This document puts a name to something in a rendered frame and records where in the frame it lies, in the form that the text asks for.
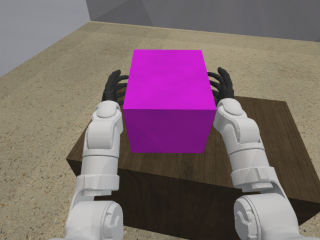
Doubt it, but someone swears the robot right hand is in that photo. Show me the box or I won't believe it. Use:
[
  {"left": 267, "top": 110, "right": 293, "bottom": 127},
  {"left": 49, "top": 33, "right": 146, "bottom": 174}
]
[{"left": 207, "top": 67, "right": 234, "bottom": 107}]

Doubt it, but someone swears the robot left hand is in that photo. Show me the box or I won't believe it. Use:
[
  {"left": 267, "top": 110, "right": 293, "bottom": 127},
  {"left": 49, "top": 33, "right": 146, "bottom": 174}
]
[{"left": 101, "top": 69, "right": 129, "bottom": 106}]

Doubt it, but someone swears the pedestal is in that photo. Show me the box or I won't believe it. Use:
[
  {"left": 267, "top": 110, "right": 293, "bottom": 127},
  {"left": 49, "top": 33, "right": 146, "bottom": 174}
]
[{"left": 66, "top": 83, "right": 320, "bottom": 240}]

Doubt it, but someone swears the robot right upper arm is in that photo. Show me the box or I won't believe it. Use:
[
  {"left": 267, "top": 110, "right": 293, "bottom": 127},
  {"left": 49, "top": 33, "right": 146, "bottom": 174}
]
[{"left": 234, "top": 193, "right": 320, "bottom": 240}]

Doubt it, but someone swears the robot left upper arm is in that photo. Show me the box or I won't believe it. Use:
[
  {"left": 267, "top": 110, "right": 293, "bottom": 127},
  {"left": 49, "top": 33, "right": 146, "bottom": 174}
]
[{"left": 49, "top": 200, "right": 124, "bottom": 240}]

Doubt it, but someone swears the left robot forearm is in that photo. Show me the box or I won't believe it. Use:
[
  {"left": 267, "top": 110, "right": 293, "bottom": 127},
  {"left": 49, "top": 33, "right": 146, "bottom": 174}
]
[{"left": 64, "top": 100, "right": 124, "bottom": 236}]

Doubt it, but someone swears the carton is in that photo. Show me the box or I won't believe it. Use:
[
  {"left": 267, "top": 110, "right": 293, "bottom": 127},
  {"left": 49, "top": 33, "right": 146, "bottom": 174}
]
[{"left": 123, "top": 49, "right": 217, "bottom": 153}]

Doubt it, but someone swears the right robot forearm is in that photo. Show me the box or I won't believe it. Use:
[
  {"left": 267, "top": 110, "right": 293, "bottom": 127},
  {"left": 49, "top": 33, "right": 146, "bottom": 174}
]
[{"left": 213, "top": 98, "right": 299, "bottom": 230}]

